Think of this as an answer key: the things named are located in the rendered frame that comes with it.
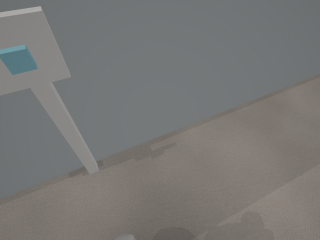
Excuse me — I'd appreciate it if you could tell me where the panel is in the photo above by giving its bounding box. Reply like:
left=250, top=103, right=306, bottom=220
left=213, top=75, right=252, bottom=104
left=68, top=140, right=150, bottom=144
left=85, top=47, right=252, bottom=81
left=0, top=6, right=99, bottom=175

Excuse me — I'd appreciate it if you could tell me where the button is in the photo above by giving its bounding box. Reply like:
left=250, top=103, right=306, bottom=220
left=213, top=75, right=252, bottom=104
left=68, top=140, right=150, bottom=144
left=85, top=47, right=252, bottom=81
left=0, top=44, right=38, bottom=75

